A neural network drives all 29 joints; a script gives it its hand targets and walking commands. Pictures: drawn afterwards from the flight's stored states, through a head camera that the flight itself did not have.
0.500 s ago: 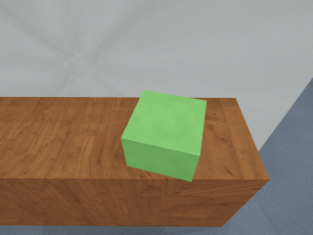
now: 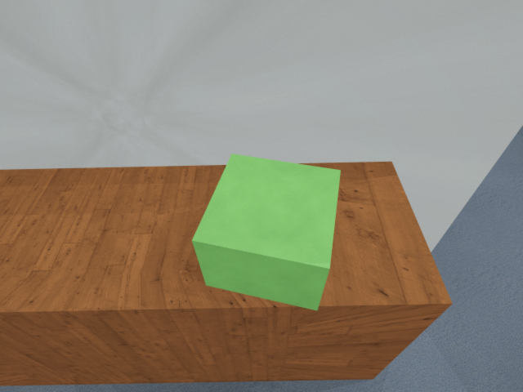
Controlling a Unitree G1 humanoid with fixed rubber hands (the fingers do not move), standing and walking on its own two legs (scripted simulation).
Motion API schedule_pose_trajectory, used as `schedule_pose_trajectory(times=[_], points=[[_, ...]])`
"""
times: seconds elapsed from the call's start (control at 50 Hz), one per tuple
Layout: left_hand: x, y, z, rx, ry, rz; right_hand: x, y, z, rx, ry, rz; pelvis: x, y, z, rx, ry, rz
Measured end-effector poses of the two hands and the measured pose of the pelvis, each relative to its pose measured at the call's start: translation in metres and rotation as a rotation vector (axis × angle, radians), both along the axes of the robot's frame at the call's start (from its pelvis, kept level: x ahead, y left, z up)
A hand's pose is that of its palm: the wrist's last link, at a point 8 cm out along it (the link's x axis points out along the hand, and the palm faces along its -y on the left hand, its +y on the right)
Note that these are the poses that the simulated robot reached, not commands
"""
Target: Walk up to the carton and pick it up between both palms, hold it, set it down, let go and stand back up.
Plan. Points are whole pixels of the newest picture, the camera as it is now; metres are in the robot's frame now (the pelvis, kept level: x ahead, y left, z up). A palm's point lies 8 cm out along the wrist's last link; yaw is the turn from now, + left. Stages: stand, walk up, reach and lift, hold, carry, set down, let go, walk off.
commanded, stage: walk up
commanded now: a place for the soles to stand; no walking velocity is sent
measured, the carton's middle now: (272, 228) +0.44 +0.01 -0.06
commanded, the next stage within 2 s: reach and lift in 0.50 s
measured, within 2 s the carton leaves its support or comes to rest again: neither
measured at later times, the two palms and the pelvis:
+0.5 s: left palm out of the picture +0.07 +0.29 -0.12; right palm out of the picture +0.07 -0.31 -0.11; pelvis +0.00 -0.01 +0.00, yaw -1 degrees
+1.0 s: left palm out of the picture +0.12 +0.25 -0.09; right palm out of the picture +0.09 -0.28 -0.09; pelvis -0.05 -0.02 -0.01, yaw +0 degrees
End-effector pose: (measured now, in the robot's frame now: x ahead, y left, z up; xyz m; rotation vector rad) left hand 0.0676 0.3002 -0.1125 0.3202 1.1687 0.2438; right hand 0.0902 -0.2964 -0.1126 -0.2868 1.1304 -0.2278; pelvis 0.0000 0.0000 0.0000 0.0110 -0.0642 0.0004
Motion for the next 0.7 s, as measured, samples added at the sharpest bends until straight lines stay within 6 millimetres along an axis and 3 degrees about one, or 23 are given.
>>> schedule_pose_trajectory(times=[0.28,0.54,0.62,0.7], points=[[-0.003,-0.011,-0.003,-0.007,0.019,-0.004,-0.017,-0.011,-0.002,-0.007,0.042,-0.025,0.001,-0.007,0.000,0.001,-0.005,-0.009],[0.000,-0.012,-0.003,-0.002,0.036,-0.001,-0.020,-0.015,-0.004,-0.009,0.037,-0.012,-0.002,-0.011,-0.001,0.001,0.005,-0.010],[0.036,-0.011,-0.004,0.020,0.072,0.000,0.006,-0.013,-0.011,0.028,-0.030,0.024,-0.017,-0.015,-0.013,-0.001,0.028,0.019],[0.083,-0.027,0.008,0.010,-0.011,-0.071,0.042,-0.008,-0.003,0.038,-0.177,0.028,-0.029,-0.018,-0.020,0.000,0.019,0.028]])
